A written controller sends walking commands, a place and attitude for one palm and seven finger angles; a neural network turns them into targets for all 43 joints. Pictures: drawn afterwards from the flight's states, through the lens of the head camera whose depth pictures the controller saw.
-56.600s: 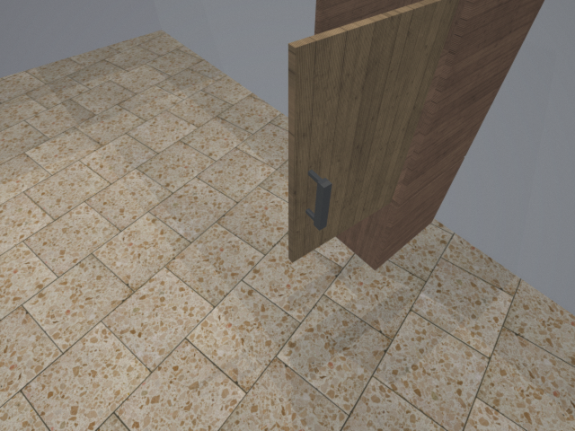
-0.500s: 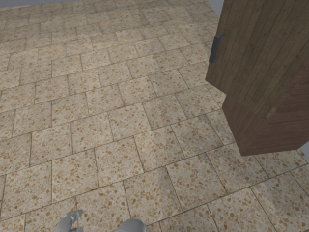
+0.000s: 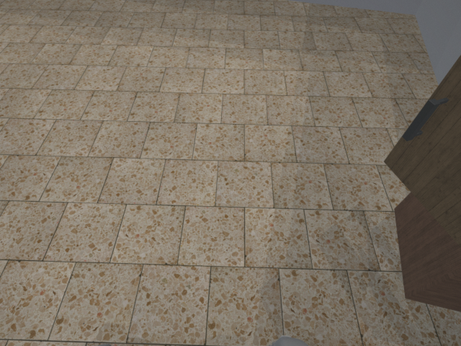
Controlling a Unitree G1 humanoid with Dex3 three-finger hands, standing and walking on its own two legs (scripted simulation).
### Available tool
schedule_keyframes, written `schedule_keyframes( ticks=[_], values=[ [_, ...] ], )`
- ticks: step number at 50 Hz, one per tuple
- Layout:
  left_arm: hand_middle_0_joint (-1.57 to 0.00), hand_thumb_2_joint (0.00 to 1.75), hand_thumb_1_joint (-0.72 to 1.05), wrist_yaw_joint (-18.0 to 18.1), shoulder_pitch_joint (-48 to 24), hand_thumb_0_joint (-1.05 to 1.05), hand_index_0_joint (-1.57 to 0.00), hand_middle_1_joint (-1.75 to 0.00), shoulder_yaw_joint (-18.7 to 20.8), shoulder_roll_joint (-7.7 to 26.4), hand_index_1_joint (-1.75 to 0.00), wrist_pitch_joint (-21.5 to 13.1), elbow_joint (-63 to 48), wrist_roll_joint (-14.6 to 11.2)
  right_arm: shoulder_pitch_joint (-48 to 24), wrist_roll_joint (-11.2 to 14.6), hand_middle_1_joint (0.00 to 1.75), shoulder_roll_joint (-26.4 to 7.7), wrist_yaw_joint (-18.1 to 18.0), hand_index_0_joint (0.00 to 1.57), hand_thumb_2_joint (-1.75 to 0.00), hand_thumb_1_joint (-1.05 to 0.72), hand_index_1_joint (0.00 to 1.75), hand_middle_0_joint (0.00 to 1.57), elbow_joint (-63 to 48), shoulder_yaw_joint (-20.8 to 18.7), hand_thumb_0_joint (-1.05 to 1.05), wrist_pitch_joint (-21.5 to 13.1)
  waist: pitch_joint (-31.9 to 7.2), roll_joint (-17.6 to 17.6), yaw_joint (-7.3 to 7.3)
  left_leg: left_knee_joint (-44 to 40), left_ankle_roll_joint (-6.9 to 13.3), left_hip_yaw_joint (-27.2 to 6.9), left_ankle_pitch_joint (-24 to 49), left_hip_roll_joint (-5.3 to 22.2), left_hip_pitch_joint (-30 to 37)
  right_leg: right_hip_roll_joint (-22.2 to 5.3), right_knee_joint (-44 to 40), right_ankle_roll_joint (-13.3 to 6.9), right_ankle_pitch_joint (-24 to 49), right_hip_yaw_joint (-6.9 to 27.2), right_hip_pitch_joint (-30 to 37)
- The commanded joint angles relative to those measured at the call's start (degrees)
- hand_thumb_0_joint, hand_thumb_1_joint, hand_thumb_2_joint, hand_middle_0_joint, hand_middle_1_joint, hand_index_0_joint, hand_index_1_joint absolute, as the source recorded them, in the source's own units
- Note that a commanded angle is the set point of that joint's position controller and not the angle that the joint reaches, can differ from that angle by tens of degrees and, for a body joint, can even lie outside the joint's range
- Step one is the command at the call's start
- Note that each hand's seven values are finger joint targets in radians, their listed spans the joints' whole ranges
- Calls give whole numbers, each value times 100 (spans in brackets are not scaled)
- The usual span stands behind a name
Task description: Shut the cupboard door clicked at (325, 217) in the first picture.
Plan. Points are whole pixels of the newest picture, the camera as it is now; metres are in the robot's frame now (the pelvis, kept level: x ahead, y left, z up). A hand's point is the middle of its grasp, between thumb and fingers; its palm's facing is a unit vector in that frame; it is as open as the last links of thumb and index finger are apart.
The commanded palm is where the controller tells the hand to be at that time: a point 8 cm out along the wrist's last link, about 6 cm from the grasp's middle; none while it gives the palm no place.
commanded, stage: walk to a spot facing it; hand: left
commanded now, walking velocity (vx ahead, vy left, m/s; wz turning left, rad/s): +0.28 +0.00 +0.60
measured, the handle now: (425, 119) +0.73 -0.53 -0.09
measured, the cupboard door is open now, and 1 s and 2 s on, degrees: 34 34 34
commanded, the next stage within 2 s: turn to face it in 0.62 s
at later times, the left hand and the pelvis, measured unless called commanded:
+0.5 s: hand out of the picture +0.03 +0.19 -0.20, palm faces +0.39 -0.91 -0.17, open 7.4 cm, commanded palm none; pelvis +0.13 +0.03 -0.02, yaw +21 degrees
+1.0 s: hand (126, 258) +0.30 +0.26 -0.16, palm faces +0.39 -0.90 -0.22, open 7.3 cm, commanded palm none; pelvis +0.29 +0.06 +0.00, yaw +24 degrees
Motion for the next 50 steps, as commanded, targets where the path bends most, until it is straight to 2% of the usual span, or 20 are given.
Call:
schedule_keyframes(
  ticks=[1,2,3,5,8,10,17,19,21,22,23,24,26,29,39,43,44,46,48,50],
  values=[
    [-20,90,90,-27,858,0,-20,-30,168,526,-30,-299,-242,10,-437,10,30,-1208,-52,20,-90,-90,30,20,-409,-399,0,-89,-346,553,425,-664,646,-1167,-1818,644,-1386,353,-1558,0,649,-362,1908],
    [-20,90,90,24,1390,0,-20,-30,237,805,-30,-372,-130,57,-497,62,30,-904,-36,20,-90,-90,30,20,-501,-337,0,-111,-434,-484,689,490,387,-646,-2041,55,-2298,-245,-2467,-141,-189,375,2850],
    [-20,90,90,123,1702,0,-20,-30,311,1308,-30,-425,-120,120,-488,107,30,-426,-14,20,-90,-90,30,20,-660,-232,0,-156,-519,-2297,867,2567,56,220,-2093,-532,-3077,-2001,-3725,-673,-1632,2681,3079],
    [-20,90,90,205,1041,0,-20,-30,261,1127,-30,-419,-308,10,-432,3,30,-604,53,20,-90,-90,30,20,-648,-344,0,-105,-93,-1356,334,4195,62,-165,-1303,80,-2975,-2496,-4215,-1052,-2726,3332,1713],
    [-20,90,90,200,386,0,-20,-30,103,534,-30,-574,-324,4,-366,-21,30,-453,203,20,-90,-90,30,20,-371,-293,0,-71,115,-873,-24,4055,-97,95,7,460,-2515,-1681,-3798,-795,-29,861,1263],
    [-20,90,90,221,659,0,-20,-30,97,466,-30,-622,-138,8,-387,39,30,-294,239,20,-90,-90,30,20,-311,-259,0,-58,-43,-930,32,3446,-148,400,15,439,-2434,-1544,-3506,-789,1707,53,1832],
    [-20,90,90,230,1258,0,-20,-30,145,659,-30,-602,201,15,-930,41,30,-89,317,20,-90,-90,30,20,-528,-106,0,-116,-196,-1064,308,1218,49,1162,-63,251,-1854,-1697,-2802,-707,4011,-910,2762],
    [-20,90,90,222,1103,0,-20,-30,201,796,-30,-606,161,15,-646,33,30,-203,288,20,-90,-90,30,20,-512,-136,0,-178,-362,-1023,104,788,218,1353,-250,69,-1066,-1827,-2243,-708,4695,-1026,2584],
    [-20,90,90,174,878,0,-20,-30,230,904,-30,-583,77,-48,630,-8,30,-647,219,20,-90,-90,30,20,-212,-281,0,-239,-1136,-390,-596,-164,389,1271,467,-121,1202,-1523,-259,-409,4084,-1438,1583],
    [-20,90,90,77,904,0,-20,-30,205,557,-30,-547,-146,-104,1335,-78,30,-1482,135,20,-90,-90,30,20,-76,-486,0,-285,-1673,1218,-874,-401,1077,-1109,1222,1523,2705,-691,1598,-21,749,-1410,-319],
    [-20,90,90,74,375,0,-20,-30,98,419,-30,-525,-542,-76,1759,11,30,-1906,45,20,-90,-90,30,20,52,-555,0,-264,-1772,1413,-1015,-994,1655,-2642,1941,2523,2983,-275,2624,11,-1185,-552,-1507],
    [-20,90,90,140,47,0,-20,-30,139,468,-30,-509,-656,-48,1577,42,30,-1776,6,20,-90,-90,30,20,60,-504,0,-273,-1471,628,-908,-1124,1591,-2306,1017,2525,2212,-408,2781,-84,-904,-51,-1567],
    [-20,90,90,115,-69,0,-20,-30,149,343,-30,-440,-478,-30,704,29,30,-1294,-90,20,-90,-90,30,20,-221,-375,0,-319,-747,906,-562,-1484,1294,-1847,27,2035,882,-668,2561,-31,-224,248,-1484],
    [-20,90,90,44,341,0,-20,-30,173,217,-30,-323,-212,21,181,16,30,-958,-115,20,-90,-90,30,20,-280,-259,0,-401,-546,640,-104,-1518,1066,-1065,735,1422,309,-542,1832,54,441,232,-983],
    [-20,90,90,69,-284,0,-20,-30,21,41,-30,-266,-443,-6,518,16,30,-688,-136,20,-90,-90,30,20,83,-267,0,-362,-434,515,-52,-1423,1077,-716,1604,1147,439,-97,-370,103,1194,19,-340],
    [-20,90,90,117,379,0,-20,-30,-69,32,-30,-378,-41,-17,562,51,30,-489,-207,20,-90,-90,30,20,380,-180,0,-366,-614,207,247,-474,586,-40,2121,931,361,171,-2051,-136,2064,-31,1371],
    [-20,90,90,147,653,0,-20,-30,-40,279,-30,-428,92,-16,690,89,30,-347,-183,20,-90,-90,30,20,442,-145,0,-381,-715,-225,315,-86,328,155,1404,671,52,-121,-2369,-236,2742,431,2034],
    [-20,90,90,188,899,0,-20,-30,19,823,-30,-467,211,0,1038,111,30,-85,-168,20,-90,-90,30,20,401,-110,0,-329,-653,-1169,183,1363,-56,788,-1606,-121,-854,-1702,-2752,-1196,4546,2140,2507],
    [-20,90,90,232,669,0,-20,-30,45,659,-30,-472,250,-48,739,117,30,-304,-259,20,-90,-90,30,20,374,-101,0,-223,-842,-1910,202,2364,-136,330,-1821,149,-1060,-1643,-2885,-1687,5361,2605,2366],
    [-20,90,90,285,376,0,-20,-30,98,577,-30,-351,184,-41,479,168,30,-265,-256,20,-90,-90,30,20,380,-96,0,-196,-878,-907,136,2597,-184,322,-1386,232,-1148,-1361,-2699,-1680,5276,2067,2319]
  ],
)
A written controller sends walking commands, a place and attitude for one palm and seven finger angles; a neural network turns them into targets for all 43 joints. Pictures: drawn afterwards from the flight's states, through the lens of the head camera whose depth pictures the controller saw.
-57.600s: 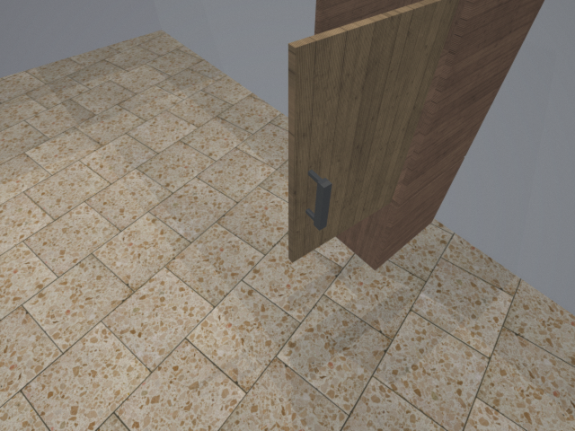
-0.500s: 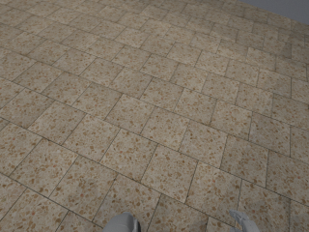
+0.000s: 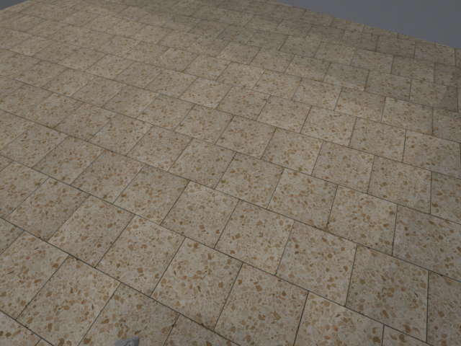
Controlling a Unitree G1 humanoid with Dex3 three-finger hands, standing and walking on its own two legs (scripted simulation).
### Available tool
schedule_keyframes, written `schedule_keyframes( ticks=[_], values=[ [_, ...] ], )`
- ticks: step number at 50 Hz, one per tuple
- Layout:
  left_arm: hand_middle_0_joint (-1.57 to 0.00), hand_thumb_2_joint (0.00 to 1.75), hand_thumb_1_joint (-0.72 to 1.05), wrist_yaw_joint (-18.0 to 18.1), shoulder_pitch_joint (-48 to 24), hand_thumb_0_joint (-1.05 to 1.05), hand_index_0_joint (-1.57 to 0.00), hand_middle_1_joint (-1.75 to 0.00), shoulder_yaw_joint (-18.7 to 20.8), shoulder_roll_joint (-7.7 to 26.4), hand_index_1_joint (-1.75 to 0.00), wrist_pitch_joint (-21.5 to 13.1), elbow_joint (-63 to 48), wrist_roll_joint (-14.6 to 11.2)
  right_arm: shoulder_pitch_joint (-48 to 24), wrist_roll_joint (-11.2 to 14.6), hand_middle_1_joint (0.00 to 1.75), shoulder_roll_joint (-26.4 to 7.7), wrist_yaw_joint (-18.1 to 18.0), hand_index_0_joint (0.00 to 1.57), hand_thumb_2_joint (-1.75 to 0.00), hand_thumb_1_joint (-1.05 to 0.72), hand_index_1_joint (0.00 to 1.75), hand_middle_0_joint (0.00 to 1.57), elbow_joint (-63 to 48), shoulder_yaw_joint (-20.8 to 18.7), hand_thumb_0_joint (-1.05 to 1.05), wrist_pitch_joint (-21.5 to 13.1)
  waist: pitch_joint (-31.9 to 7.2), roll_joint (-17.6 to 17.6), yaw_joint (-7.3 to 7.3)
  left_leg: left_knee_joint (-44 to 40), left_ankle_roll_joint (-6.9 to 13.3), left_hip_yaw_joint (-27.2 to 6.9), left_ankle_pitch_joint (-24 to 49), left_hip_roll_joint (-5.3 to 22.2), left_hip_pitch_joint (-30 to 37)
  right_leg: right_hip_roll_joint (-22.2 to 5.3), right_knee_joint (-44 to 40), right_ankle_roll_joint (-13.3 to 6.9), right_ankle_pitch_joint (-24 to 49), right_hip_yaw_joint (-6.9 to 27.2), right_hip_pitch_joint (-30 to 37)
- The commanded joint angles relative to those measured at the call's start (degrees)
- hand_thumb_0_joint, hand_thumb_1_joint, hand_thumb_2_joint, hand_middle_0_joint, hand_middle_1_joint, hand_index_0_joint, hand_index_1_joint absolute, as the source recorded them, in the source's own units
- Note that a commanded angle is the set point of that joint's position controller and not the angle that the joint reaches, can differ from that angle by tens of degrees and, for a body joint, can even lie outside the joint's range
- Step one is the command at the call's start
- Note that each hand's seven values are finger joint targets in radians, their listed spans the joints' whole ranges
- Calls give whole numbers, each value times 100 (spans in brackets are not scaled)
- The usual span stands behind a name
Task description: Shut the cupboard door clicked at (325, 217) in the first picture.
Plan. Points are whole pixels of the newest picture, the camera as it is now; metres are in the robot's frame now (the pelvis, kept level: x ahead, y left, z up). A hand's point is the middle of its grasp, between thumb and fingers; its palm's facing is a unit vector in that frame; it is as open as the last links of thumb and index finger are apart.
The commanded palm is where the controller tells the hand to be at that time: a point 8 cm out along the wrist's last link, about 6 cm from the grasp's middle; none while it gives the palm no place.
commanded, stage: turn to face it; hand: left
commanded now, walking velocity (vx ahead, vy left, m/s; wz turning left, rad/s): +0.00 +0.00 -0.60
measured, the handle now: out of the picture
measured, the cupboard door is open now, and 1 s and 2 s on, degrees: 34 34 34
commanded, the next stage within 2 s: none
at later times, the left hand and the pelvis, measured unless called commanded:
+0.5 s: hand (135, 335) +0.16 +0.20 -0.15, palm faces -0.22 -0.95 -0.23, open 7.3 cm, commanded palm none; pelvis +0.03 +0.01 +0.01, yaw -17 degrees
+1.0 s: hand (188, 295) +0.24 +0.11 -0.17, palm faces -0.53 -0.82 -0.20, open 7.4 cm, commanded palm none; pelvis +0.06 -0.01 +0.00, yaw -34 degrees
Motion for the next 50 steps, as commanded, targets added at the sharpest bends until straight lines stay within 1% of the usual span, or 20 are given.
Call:
schedule_keyframes(
  ticks=[1,10,11,12,13,14,18,23,28,29,30,31,32,34,37,43,47,48,49,50],
  values=[
    [-20,90,90,164,562,0,-20,-30,384,1097,-30,56,-135,-23,67,31,30,-352,-54,20,-90,-90,30,20,-375,-89,0,-51,-899,-810,228,985,-139,-108,156,209,-1123,-1624,-1048,-1100,3783,1767,1650],
    [-20,90,90,82,79,0,-20,-30,538,1129,-30,262,-342,-29,229,34,30,-377,-81,20,-90,-90,30,20,-628,-161,0,-30,-888,-1032,-86,-1743,-153,-53,1588,55,513,-919,-866,-503,1080,1970,83],
    [-20,90,90,55,-30,0,-20,-30,506,1019,-30,287,-436,-69,413,10,30,-601,-110,20,-90,-90,30,20,-601,-181,0,-90,-863,-622,-186,-2341,-81,-198,1721,352,1104,-601,-596,-275,418,1732,-464],
    [-20,90,90,5,95,0,-20,-30,458,714,-30,313,-531,-117,363,-69,30,-1068,-128,20,-90,-90,30,20,-686,-256,0,-138,-770,756,-137,-2952,316,-1426,1758,1510,1408,159,302,23,-794,1087,-1295],
    [-20,90,90,-44,35,0,-20,-30,446,716,-30,311,-667,-99,341,-108,30,-1391,-153,20,-90,-90,30,20,-829,-307,0,-101,-598,1366,-187,-3330,934,-2246,2016,2587,957,322,1569,260,-2095,331,-1405],
    [-20,90,90,-71,-68,0,-20,-30,489,914,-30,372,-621,-13,152,-132,30,-1328,-148,20,-90,-90,30,20,-843,-294,0,-105,-421,1092,-138,-3326,1130,-2114,2251,2616,533,117,2530,298,-2040,484,-1319],
    [-20,90,90,-197,187,0,-20,-30,502,820,-30,445,-482,-52,-497,-131,30,-1071,-158,20,-90,-90,30,20,-1066,-207,0,-104,-387,636,237,-2743,933,-457,3926,1901,664,-170,3121,479,-1421,208,-1238],
    [-20,90,90,-236,-201,0,-20,-30,424,717,-30,444,-684,-47,-52,-129,30,-1173,-98,20,-90,-90,30,20,-888,-282,0,-80,-412,852,-19,-2506,839,123,4310,1922,908,-185,1904,450,-1184,-192,-759],
    [-20,90,90,-240,113,0,-20,-30,436,862,-30,365,-700,-34,-316,-111,30,-1394,-33,20,-90,-90,30,20,-950,-367,0,-26,-504,820,205,-1683,486,488,3912,1929,560,-30,286,264,-447,-446,360],
    [-20,90,90,-226,516,0,-20,-30,479,1057,-30,319,-594,-23,-403,-75,30,-1382,-9,20,-90,-90,30,20,-996,-383,0,-18,-697,404,422,-970,223,738,3417,1700,157,-113,-445,174,342,-321,1120],
    [-20,90,90,-155,853,0,-20,-30,581,1687,-30,226,-526,35,-334,-13,30,-1006,42,20,-90,-90,30,20,-1151,-321,0,-1,-934,-1156,566,400,-164,1128,1751,1031,-979,-1294,-1052,-253,1716,1263,2126],
    [-20,90,90,-75,1091,0,-20,-30,621,2043,-30,200,-429,-31,-700,-11,30,-809,29,20,-90,-90,30,20,-1426,-227,0,35,-801,-1902,690,1589,-336,682,-661,395,-1937,-2289,-1076,-953,3668,2482,2039],
    [-20,90,90,8,1055,0,-20,-30,629,1968,-30,221,-470,-43,-860,-12,30,-847,-38,20,-90,-90,30,20,-1446,-203,0,83,-830,-1585,677,2139,-288,-72,-469,509,-2196,-2218,-1042,-1202,3419,2537,1932],
    [-20,90,90,74,384,0,-20,-30,558,1623,-30,240,-659,-40,-800,-10,30,-956,-55,20,-90,-90,30,20,-1332,-211,0,47,-744,-1532,398,2343,-351,-313,206,667,-2374,-1815,-932,-1146,2892,2154,1793],
    [-20,90,90,67,-1,0,-20,-30,500,1514,-30,244,-810,-14,-561,-32,30,-816,8,20,-90,-90,30,20,-1167,-185,0,96,-858,-1025,178,1645,-426,-66,686,545,-1618,-1387,-865,-897,2562,1555,1188],
    [-20,90,90,25,58,0,-20,-30,554,1607,-30,276,-780,9,-584,7,30,-751,5,20,-90,-90,30,20,-1280,-181,0,62,-720,-1103,234,185,-391,17,728,268,-1168,-1251,-874,-920,2074,2051,981],
    [-20,90,90,6,-270,0,-20,-30,561,1522,-30,346,-838,-50,91,24,30,-793,-51,20,-90,-90,30,20,-1106,-174,0,-44,-818,-934,-100,-1850,-300,65,1755,167,260,-898,-356,-473,1567,2106,240],
    [-20,90,90,-8,-235,0,-20,-30,512,1243,-30,376,-910,-95,282,-17,30,-1111,-72,20,-90,-90,30,20,-1077,-216,0,-121,-940,-96,-143,-2730,-85,-651,1975,863,901,-336,251,-156,693,1684,-335],
    [-20,90,90,-78,-41,0,-20,-30,440,934,-30,387,-1011,-136,309,-101,30,-1697,-80,20,-90,-90,30,20,-1137,-308,0,-137,-917,1554,-73,-3066,562,-2059,2697,2309,1288,409,1505,207,-1667,731,-1232],
    [-20,90,90,-99,-98,0,-20,-30,426,1094,-30,350,-1049,-53,318,-102,30,-1729,-73,20,-90,-90,30,20,-1238,-286,0,-105,-799,1233,-115,-3026,1013,-2327,2786,2850,790,162,2601,272,-2393,526,-1132]
  ],
)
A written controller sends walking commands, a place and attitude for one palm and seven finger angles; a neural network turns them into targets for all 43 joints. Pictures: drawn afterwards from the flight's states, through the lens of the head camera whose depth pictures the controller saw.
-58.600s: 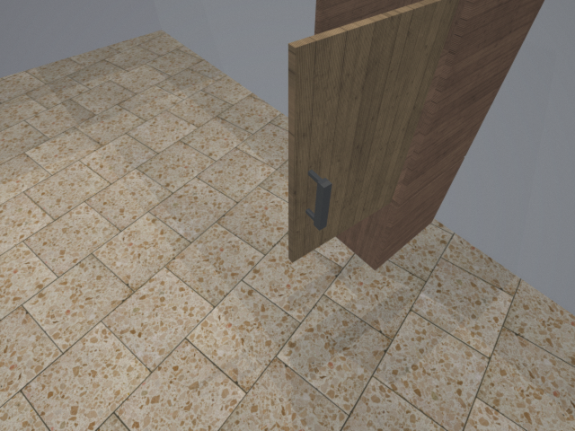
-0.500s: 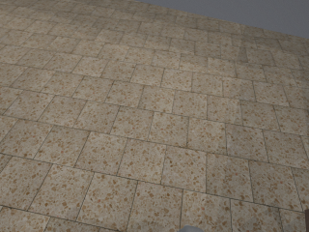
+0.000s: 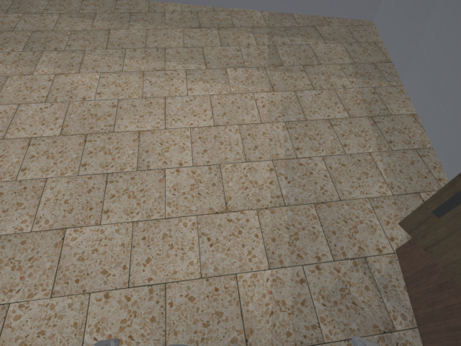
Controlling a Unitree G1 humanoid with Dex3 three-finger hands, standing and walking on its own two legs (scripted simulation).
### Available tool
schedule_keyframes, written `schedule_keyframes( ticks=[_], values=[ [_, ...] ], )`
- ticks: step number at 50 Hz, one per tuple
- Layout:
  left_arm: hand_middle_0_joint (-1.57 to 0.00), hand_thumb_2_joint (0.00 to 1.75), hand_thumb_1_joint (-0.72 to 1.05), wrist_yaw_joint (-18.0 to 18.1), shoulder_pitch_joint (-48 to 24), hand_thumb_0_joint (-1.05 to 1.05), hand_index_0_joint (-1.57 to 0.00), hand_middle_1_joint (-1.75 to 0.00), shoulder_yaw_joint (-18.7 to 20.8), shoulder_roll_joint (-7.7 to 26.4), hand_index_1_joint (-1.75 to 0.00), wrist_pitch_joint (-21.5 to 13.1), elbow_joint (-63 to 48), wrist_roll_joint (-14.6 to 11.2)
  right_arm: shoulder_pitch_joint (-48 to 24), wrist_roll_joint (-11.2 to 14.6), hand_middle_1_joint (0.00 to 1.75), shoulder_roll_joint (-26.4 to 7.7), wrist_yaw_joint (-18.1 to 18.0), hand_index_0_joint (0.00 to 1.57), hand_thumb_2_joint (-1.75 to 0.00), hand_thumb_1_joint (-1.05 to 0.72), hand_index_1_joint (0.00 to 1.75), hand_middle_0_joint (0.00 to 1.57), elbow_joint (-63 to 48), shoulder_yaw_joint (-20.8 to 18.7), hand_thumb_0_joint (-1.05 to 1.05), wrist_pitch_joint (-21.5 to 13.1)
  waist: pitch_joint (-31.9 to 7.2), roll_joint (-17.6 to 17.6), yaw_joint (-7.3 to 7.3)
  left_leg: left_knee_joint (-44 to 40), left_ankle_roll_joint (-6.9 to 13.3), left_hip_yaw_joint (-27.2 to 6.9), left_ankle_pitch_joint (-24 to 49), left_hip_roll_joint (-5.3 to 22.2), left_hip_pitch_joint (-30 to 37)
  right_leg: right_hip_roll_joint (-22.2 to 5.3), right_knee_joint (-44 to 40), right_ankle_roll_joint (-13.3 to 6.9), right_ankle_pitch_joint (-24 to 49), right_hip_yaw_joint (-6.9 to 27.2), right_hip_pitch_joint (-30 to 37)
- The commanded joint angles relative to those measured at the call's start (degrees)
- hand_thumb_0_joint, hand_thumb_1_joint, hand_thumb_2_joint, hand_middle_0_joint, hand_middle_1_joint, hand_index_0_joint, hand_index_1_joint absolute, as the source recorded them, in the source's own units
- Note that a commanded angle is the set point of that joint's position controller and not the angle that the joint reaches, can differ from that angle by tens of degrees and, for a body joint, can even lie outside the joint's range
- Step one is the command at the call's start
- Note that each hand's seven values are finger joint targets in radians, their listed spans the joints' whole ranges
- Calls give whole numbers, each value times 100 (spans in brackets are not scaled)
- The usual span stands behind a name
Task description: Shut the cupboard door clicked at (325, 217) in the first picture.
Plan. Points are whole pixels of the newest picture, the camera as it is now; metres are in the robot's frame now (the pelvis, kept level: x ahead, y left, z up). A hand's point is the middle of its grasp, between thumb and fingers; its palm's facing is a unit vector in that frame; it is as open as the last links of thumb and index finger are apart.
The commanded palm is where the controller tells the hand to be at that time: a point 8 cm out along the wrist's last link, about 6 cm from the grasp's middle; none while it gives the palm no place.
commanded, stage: turn to face it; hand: left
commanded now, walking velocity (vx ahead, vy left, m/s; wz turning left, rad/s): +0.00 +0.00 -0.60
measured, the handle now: out of the picture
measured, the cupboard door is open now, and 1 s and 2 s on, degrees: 34 34 34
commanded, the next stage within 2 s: take the last steps up to it in 1.56 s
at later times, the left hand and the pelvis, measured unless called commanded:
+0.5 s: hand (165, 322) +0.17 +0.13 -0.15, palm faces -0.30 -0.91 -0.27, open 7.3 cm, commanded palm none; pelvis +0.02 -0.03 +0.01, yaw -17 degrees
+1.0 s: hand (204, 275) +0.27 +0.07 -0.15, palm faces -0.57 -0.78 -0.25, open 7.4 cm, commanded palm none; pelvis +0.05 -0.05 +0.00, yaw -36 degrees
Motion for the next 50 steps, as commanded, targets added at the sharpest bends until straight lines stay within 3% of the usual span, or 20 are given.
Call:
schedule_keyframes(
  ticks=[1,5,10,14,15,16,17,19,22,28,31,32,34,35,38,40,45,48,49,50],
  values=[
    [-20,90,90,-21,-307,0,-20,-30,236,743,-30,-164,-652,42,707,-159,30,-1312,-111,20,-90,-90,30,20,-255,-282,0,-170,-663,1462,-208,-1682,1157,-2170,1814,2379,1087,-266,2789,194,-1487,-305,-1232],
    [-20,90,90,-159,-309,0,-20,-30,212,574,-30,-105,-546,-19,342,-137,30,-1012,-147,20,-90,-90,30,20,-334,-209,0,-153,-611,1131,-37,-1139,943,-384,3228,1669,1452,-551,2760,341,-863,-723,-1219],
    [-20,90,90,-184,-592,0,-20,-30,138,434,-30,-105,-654,-19,672,-139,30,-1159,-78,20,-90,-90,30,20,-110,-320,0,-93,-659,1425,-244,-904,874,124,3144,1732,1520,-449,1215,255,-686,-1148,-537],
    [-20,90,90,-170,-120,0,-20,-30,167,556,-30,-168,-524,-15,390,-105,30,-1297,-21,20,-90,-90,30,20,-131,-396,0,-46,-720,1247,41,-202,488,482,2289,1676,968,-310,-462,86,418,-1352,645],
    [-20,90,90,-139,292,0,-20,-30,209,813,-30,-228,-391,6,326,-59,30,-1226,16,20,-90,-90,30,20,-170,-399,0,-37,-892,740,246,559,208,691,1754,1414,506,-501,-1228,-43,1194,-1058,1466],
    [-20,90,90,-59,620,0,-20,-30,326,1441,-30,-303,-278,57,238,-14,30,-780,45,20,-90,-90,30,20,-372,-311,0,-28,-952,-1015,409,1787,-174,1088,-600,688,-961,-1862,-1608,-552,2765,637,2496],
    [-20,90,90,14,858,0,-20,-30,340,1720,-30,-300,-190,-21,-102,-16,30,-699,17,20,-90,-90,30,20,-588,-235,0,23,-846,-1441,556,2861,-277,511,-2281,258,-1580,-2681,-1538,-1155,4306,1501,2134],
    [-20,90,90,134,505,0,-20,-30,352,1516,-30,-292,-267,-2,-217,-14,30,-709,-78,20,-90,-90,30,20,-521,-212,0,33,-748,-1599,363,3563,-271,-215,-1817,390,-2106,-2378,-1491,-1357,3897,1568,2013],
    [-20,90,90,151,-144,0,-20,-30,235,1159,-30,-274,-492,4,13,-35,30,-683,-4,20,-90,-90,30,20,-269,-210,0,50,-770,-743,25,3110,-349,-99,-958,410,-1368,-1769,-1294,-1082,3557,586,1353],
    [-20,90,90,104,-140,0,-20,-30,283,1273,-30,-256,-480,50,24,1,30,-575,18,20,-90,-90,30,20,-359,-198,0,29,-605,-738,35,1430,-304,67,-797,64,-635,-1618,-1324,-1068,2788,996,805],
    [-20,90,90,90,-292,0,-20,-30,300,1249,-30,-215,-480,8,438,15,30,-591,-23,20,-90,-90,30,20,-251,-196,0,-42,-741,-678,-150,37,-260,147,-77,-90,211,-1364,-911,-769,2745,1062,578],
    [-20,90,90,84,-323,0,-20,-30,271,1127,-30,-192,-494,-35,650,12,30,-709,-41,20,-90,-90,30,20,-194,-209,0,-95,-811,-477,-261,-744,-200,39,422,38,917,-1157,-630,-535,2315,971,102],
    [-20,90,90,5,-23,0,-20,-30,161,591,-30,-157,-677,-86,873,-110,30,-1602,-70,20,-90,-90,30,20,-255,-351,0,-143,-958,2035,-232,-1644,856,-2135,1591,2381,1724,-4,1552,95,-1510,-441,-1247],
    [-20,90,90,4,-168,0,-20,-30,160,778,-30,-158,-680,-14,865,-129,30,-1580,-93,20,-90,-90,30,20,-251,-313,0,-144,-926,1825,-288,-1543,1194,-2284,1919,2641,1414,-244,2583,134,-1746,-313,-1242],
    [-20,90,90,-116,-228,0,-20,-30,212,685,-30,-151,-526,-23,319,-151,30,-1152,-123,20,-90,-90,30,20,-374,-232,0,-159,-679,1143,-25,-1178,1023,-784,3062,1894,1403,-523,3155,307,-1052,-538,-1393],
    [-20,90,90,-155,-325,0,-20,-30,172,570,-30,-115,-549,-33,360,-140,30,-1110,-126,20,-90,-90,30,20,-327,-236,0,-140,-670,1222,-81,-997,911,-180,3495,1729,1599,-571,2609,337,-950,-806,-1241],
    [-20,90,90,-181,-506,0,-20,-30,117,482,-30,-137,-618,-18,562,-134,30,-1235,-50,20,-90,-90,30,20,-156,-332,0,-83,-714,1482,-227,-735,792,320,3281,1763,1578,-412,949,214,-638,-1232,-453],
    [-20,90,90,-167,-77,0,-20,-30,141,594,-30,-199,-466,-14,351,-94,30,-1327,-3,20,-90,-90,30,20,-147,-395,0,-42,-786,1335,29,-101,415,672,2537,1656,1107,-277,-500,69,526,-1437,589],
    [-20,90,90,-137,309,0,-20,-30,201,829,-30,-238,-341,8,287,-59,30,-1260,26,20,-90,-90,30,20,-200,-400,0,-32,-888,817,239,569,166,837,1855,1443,518,-486,-1096,-67,1255,-1127,1419],
    [-20,90,90,-57,647,0,-20,-30,298,1466,-30,-311,-252,57,248,-8,30,-837,73,20,-90,-90,30,20,-385,-305,0,-15,-992,-850,409,1817,-195,1182,-431,748,-919,-1829,-1506,-558,2702,587,2520]
  ],
)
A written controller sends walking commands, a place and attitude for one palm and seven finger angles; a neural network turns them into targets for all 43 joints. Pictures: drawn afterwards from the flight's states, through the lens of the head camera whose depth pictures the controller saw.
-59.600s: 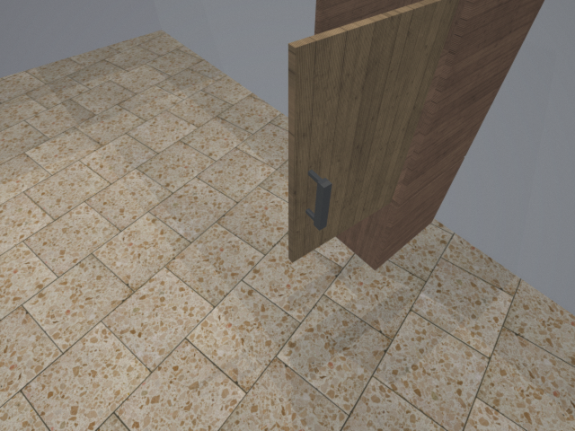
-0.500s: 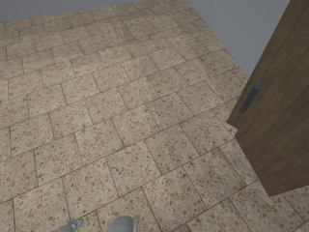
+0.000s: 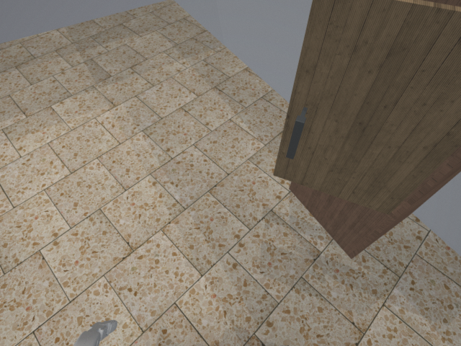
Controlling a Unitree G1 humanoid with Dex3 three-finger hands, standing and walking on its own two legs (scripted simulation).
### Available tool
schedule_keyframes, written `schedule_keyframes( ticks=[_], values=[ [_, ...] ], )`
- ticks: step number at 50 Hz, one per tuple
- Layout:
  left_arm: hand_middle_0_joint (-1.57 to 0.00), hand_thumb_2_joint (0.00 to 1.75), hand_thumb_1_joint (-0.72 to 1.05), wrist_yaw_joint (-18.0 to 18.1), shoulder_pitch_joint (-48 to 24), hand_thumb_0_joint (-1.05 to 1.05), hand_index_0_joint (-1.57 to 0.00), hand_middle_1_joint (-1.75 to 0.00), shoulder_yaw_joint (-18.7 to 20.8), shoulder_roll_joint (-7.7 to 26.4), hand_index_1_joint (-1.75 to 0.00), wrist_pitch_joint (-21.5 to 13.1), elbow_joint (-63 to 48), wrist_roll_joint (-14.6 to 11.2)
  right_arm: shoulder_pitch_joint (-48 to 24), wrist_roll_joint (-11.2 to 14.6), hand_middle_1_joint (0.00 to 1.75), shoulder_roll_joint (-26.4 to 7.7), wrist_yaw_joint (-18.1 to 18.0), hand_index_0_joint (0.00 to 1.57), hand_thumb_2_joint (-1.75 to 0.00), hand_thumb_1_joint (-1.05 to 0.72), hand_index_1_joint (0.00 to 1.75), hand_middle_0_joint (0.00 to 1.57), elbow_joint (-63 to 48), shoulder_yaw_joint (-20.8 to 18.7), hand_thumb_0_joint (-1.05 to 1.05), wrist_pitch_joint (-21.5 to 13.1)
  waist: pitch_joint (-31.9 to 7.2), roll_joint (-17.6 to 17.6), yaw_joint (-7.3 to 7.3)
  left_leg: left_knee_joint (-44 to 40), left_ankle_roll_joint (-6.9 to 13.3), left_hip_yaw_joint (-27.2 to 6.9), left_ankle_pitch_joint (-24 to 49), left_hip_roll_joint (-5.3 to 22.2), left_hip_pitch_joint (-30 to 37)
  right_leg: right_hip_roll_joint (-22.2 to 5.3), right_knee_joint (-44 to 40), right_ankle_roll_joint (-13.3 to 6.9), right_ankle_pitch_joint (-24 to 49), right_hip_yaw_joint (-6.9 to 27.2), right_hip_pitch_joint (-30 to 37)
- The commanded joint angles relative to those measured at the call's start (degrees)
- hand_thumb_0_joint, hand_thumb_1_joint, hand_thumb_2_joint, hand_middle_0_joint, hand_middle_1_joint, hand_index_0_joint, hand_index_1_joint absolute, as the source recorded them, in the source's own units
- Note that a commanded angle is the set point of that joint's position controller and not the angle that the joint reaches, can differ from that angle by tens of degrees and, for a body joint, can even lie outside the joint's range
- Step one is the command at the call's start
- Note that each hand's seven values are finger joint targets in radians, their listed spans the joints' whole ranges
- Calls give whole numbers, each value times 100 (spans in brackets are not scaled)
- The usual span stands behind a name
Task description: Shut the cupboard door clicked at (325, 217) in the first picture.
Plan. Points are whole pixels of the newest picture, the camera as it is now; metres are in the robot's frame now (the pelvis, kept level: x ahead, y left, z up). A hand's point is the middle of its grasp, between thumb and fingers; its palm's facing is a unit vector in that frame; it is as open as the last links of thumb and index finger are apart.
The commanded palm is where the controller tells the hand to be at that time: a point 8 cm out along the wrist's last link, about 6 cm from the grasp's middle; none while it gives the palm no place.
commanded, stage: turn to face it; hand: left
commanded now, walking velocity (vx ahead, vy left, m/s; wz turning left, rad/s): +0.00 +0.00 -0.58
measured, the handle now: (297, 133) +0.63 -0.14 -0.08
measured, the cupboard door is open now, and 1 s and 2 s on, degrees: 34 34 34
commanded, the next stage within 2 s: take the last steps up to it in 0.56 s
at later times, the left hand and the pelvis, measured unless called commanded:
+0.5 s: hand (142, 323) +0.17 +0.19 -0.16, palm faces -0.21 -0.95 -0.21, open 7.4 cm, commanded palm none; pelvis +0.04 +0.01 +0.01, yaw -14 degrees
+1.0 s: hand (172, 322) +0.18 +0.13 -0.18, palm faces -0.34 -0.93 -0.16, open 7.4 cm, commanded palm none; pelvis +0.07 -0.03 +0.00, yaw -22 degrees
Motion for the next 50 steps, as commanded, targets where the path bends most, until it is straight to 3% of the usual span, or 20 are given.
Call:
schedule_keyframes(
  ticks=[1,4,7,12,15,16,17,18,23,27,30,31,32,33,35,37,45,46,48,50],
  values=[
    [-20,90,90,220,1224,0,-20,-30,289,1526,-30,-305,-47,-47,-519,88,30,-669,-28,20,-90,-90,30,20,-759,-224,0,-31,-1099,-1683,640,2686,-130,-508,-1749,-595,-2123,-2251,-1568,-1301,4177,2747,2058],
    [-20,90,90,345,416,0,-20,-30,224,1106,-30,-255,-233,-28,-571,72,30,-756,-98,20,-90,-90,30,20,-578,-230,0,1,-746,-1606,272,3346,-110,-1366,-831,-382,-2351,-1682,-1629,-1351,2813,2383,1278],
    [-20,90,90,336,83,0,-20,-30,164,969,-30,-270,-352,2,-265,56,30,-597,-37,20,-90,-90,30,20,-384,-187,0,5,-990,-1120,51,2533,-178,-1081,-343,-550,-1656,-1227,-1401,-1138,3078,1688,971],
    [-20,90,90,327,148,0,-20,-30,218,1063,-30,-247,-265,27,-147,92,30,-474,-48,20,-90,-90,30,20,-388,-153,0,-50,-1031,-1089,65,994,-127,-944,-219,-812,-1173,-1165,-1237,-1149,3023,2003,1019],
    [-20,90,90,312,-51,0,-20,-30,191,905,-30,-198,-250,-33,357,91,30,-534,-77,20,-90,-90,30,20,-210,-156,0,-121,-990,-919,-182,-691,-41,-923,1011,-880,102,-840,-825,-696,2236,1931,227],
    [-20,90,90,292,75,0,-20,-30,144,685,-30,-162,-318,-75,467,46,30,-839,-97,20,-90,-90,30,20,-208,-195,0,-182,-1035,-127,-187,-1340,197,-1570,1241,-296,659,-378,-377,-419,1349,1648,-382],
    [-20,90,90,249,308,0,-20,-30,93,354,-30,-132,-372,-103,522,-32,30,-1371,-109,20,-90,-90,30,20,-242,-293,0,-198,-1024,1395,-145,-1706,796,-2869,1700,981,951,344,731,-100,-544,911,-1072],
    [-20,90,90,232,233,0,-20,-30,81,428,-30,-143,-423,-49,538,-43,30,-1430,-134,20,-90,-90,30,20,-307,-296,0,-178,-904,1369,-211,-1978,1272,-3308,1692,1596,533,303,1925,-18,-1716,702,-1141],
    [-20,90,90,138,142,0,-20,-30,77,250,-30,-94,-231,-39,24,-80,30,-949,-169,20,-90,-90,30,20,-286,-177,0,-188,-713,860,35,-1469,1166,-1575,3210,748,458,-43,2220,134,-1094,464,-973],
    [-20,90,90,148,57,0,-20,-30,-9,80,-30,-140,-213,-43,337,-59,30,-1019,-135,20,-90,-90,30,20,-20,-265,0,-140,-976,1016,-143,-1123,1118,-1249,3662,717,844,111,729,63,-840,76,-355],
    [-20,90,90,173,463,0,-20,-30,9,166,-30,-201,-41,-30,240,3,30,-982,-97,20,-90,-90,30,20,41,-297,0,-96,-951,797,60,-691,793,-1031,2846,536,224,179,-802,-38,507,-29,758],
    [-20,90,90,198,746,0,-20,-30,64,385,-30,-232,43,-15,148,38,30,-903,-72,20,-90,-90,30,20,22,-304,0,-88,-996,359,200,-279,503,-782,2048,309,-178,-133,-1385,-144,1168,394,1293],
    [-20,90,90,264,906,0,-20,-30,151,880,-30,-290,114,41,49,88,30,-541,-54,20,-90,-90,30,20,-124,-257,0,-80,-971,-1043,255,602,142,-273,374,-366,-1208,-1300,-1733,-564,2243,1857,1843],
    [-20,90,90,291,1051,0,-20,-30,162,1159,-30,-310,200,19,-228,91,30,-387,-48,20,-90,-90,30,20,-273,-177,0,-37,-854,-1465,421,1623,49,-565,-1461,-778,-1621,-2122,-1876,-1223,3057,2479,1533],
    [-20,90,90,379,832,0,-20,-30,188,910,-30,-300,238,24,-239,57,30,-411,-127,20,-90,-90,30,20,-170,-188,0,12,-800,-1830,284,2682,66,-1116,-1272,-688,-2137,-1822,-1813,-1490,2952,2483,1600],
    [-20,90,90,374,445,0,-20,-30,95,623,-30,-296,154,7,-109,31,30,-468,-81,20,-90,-90,30,20,16,-185,0,-25,-660,-1355,80,2766,0,-1102,-693,-610,-2009,-1352,-1733,-1316,2675,1720,1397],
    [-20,90,90,283,398,0,-20,-30,113,591,-30,-324,292,3,367,-4,30,-209,-65,20,-90,-90,30,20,211,-109,0,-192,-600,-1077,-105,-251,86,-577,259,-870,-245,-888,-1601,-1071,774,1613,621],
    [-20,90,90,269,299,0,-20,-30,99,509,-30,-311,278,-44,774,-12,30,-295,-84,20,-90,-90,30,20,355,-104,0,-263,-722,-774,-294,-1039,120,-600,777,-815,488,-707,-1225,-866,582,1435,278],
    [-20,90,90,189,456,0,-20,-30,-26,-44,-30,-281,67,-61,1478,-136,30,-1305,-166,20,-90,-90,30,20,505,-288,0,-326,-707,1742,-494,-2180,1055,-3642,276,1581,1671,336,1218,-216,-1584,290,-1722],
    [-20,90,90,142,-40,0,-20,-30,39,275,-30,-248,-45,89,1351,-108,30,-1199,-218,20,-90,-90,30,20,453,-234,0,-316,-280,1008,-452,-2371,1371,-3767,169,1713,830,-30,2688,-193,-1338,788,-2006]
  ],
)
